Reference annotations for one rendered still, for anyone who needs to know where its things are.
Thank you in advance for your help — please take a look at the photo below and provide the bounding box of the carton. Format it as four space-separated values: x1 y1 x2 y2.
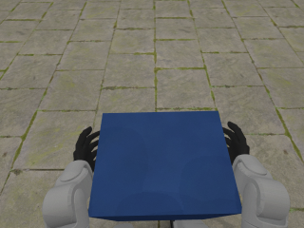
88 110 242 221

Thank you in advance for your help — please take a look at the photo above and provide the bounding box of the left robot forearm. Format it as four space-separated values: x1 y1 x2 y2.
42 160 94 228

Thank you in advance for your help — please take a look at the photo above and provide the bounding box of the right robot forearm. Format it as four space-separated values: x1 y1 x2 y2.
232 154 291 228

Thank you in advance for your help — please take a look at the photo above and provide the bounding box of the robot left hand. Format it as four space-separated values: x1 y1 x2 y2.
73 126 100 173

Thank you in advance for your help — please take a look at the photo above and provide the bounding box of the robot right hand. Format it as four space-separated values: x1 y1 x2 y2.
222 121 250 166

